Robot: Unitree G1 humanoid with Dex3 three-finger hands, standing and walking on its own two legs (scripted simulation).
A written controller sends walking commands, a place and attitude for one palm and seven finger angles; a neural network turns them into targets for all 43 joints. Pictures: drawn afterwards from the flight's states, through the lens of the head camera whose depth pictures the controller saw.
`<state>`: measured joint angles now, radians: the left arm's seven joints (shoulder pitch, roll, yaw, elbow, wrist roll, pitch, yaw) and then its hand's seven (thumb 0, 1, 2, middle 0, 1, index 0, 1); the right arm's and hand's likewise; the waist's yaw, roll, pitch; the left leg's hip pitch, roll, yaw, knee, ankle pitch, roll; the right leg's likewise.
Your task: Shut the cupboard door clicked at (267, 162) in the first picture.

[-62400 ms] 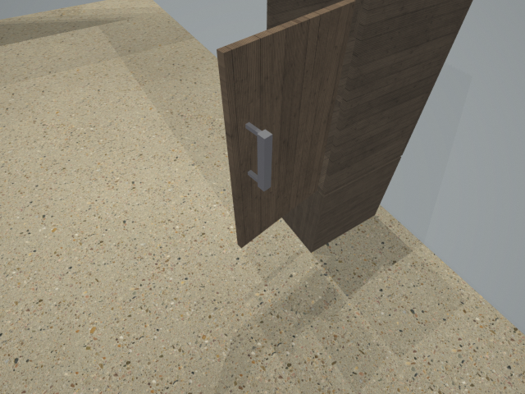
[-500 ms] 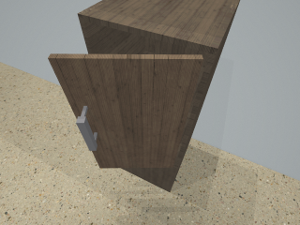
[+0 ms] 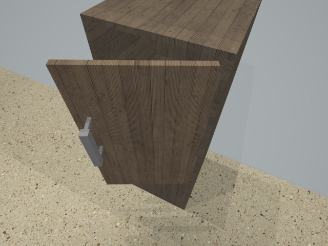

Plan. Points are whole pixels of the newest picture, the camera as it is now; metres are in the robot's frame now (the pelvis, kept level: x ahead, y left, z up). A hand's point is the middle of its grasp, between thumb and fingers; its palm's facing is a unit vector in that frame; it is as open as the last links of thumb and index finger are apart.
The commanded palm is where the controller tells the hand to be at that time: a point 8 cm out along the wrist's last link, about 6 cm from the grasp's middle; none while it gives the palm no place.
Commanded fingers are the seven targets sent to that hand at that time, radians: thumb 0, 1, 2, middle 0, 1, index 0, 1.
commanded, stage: look again from close up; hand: left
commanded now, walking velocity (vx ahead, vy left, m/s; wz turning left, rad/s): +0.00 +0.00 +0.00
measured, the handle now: (93, 143) +0.36 +0.22 +0.01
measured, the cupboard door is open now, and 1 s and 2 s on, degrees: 27 27 27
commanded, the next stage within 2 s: shuffle to correct the standing spot in 0.24 s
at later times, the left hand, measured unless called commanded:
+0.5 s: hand out of the picture -0.01 +0.16 -0.18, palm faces +0.06 -0.98 -0.20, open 7.3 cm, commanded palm none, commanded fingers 0.00 0.90 0.90 -0.20 -0.30 -0.20 -0.30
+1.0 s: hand out of the picture -0.06 +0.15 -0.18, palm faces +0.14 -0.97 -0.18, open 7.3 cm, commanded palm none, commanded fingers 0.00 0.90 0.90 -0.20 -0.30 -0.20 -0.30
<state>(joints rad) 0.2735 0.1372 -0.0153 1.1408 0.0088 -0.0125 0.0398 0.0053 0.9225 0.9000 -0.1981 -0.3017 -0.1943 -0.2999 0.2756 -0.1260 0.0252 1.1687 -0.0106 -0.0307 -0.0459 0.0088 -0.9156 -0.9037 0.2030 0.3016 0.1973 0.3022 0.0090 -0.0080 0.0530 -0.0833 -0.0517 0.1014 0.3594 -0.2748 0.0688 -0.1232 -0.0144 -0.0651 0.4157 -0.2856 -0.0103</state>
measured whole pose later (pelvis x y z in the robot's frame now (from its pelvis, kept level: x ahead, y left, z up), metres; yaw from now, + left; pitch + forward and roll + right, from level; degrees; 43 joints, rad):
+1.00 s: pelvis -0.08 -0.03 -0.01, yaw +4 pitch +0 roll +0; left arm 0.24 0.18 0.04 1.01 0.03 0.00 0.02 0.00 0.92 0.90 -0.20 -0.30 -0.20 -0.30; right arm 0.23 -0.15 -0.04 1.06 -0.02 0.02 -0.01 0.01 -0.92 -0.90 0.20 0.30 0.20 0.30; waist 0.05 -0.04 0.02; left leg -0.21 0.02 0.04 0.63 -0.40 0.01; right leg -0.29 0.00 -0.14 0.49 -0.22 -0.07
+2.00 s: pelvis -0.07 -0.02 +0.00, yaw +6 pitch -1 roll +0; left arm 0.30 0.15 0.01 1.09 0.02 0.01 0.02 0.00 0.92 0.90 -0.20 -0.30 -0.19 -0.30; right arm 0.22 -0.16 -0.02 1.06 -0.01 0.01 -0.03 0.00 -0.95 -0.90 0.20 0.30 0.20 0.30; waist 0.04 -0.02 0.04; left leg -0.18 -0.02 0.09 0.43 -0.24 0.04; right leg -0.22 -0.04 -0.06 0.44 -0.20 0.01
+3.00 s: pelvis -0.03 -0.02 -0.01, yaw +7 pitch -1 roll +0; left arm 0.32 0.15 -0.01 1.08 0.01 -0.02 0.05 0.00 0.92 0.90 -0.20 -0.30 -0.20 -0.30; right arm 0.27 -0.17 -0.03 1.09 -0.01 -0.01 -0.05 0.01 -0.91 -0.90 0.20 0.30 0.20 0.30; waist 0.00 0.03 0.01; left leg -0.15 0.00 0.07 0.50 -0.34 0.03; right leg -0.19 -0.03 -0.07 0.51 -0.30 0.00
